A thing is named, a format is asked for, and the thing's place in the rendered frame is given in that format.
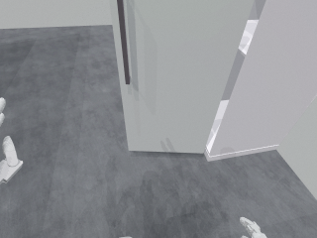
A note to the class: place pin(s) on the fridge door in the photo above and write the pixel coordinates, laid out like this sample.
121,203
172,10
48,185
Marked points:
180,55

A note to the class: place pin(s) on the robot left hand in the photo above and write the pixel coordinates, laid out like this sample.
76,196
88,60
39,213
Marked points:
11,164

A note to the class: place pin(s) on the robot right hand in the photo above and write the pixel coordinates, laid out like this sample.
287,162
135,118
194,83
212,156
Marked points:
252,228

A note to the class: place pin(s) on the handle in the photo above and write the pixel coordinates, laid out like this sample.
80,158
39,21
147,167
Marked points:
121,15

